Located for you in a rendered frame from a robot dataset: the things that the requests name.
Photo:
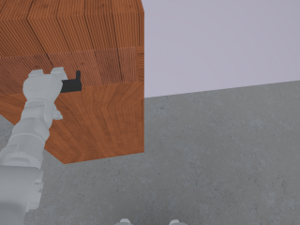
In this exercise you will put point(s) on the left robot forearm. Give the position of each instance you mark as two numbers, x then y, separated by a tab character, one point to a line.
28	138

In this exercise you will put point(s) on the drawer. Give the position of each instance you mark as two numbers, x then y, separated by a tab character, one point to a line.
97	67

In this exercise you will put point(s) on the cabinet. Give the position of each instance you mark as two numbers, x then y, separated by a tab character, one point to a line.
101	121

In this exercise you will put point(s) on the left robot shin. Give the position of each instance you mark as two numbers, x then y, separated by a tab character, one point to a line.
125	220

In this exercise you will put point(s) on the robot left hand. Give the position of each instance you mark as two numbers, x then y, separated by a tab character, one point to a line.
48	86

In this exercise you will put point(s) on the robot left upper arm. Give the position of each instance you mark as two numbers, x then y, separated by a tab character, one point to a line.
20	191

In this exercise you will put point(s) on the handle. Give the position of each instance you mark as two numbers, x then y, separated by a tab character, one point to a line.
72	85

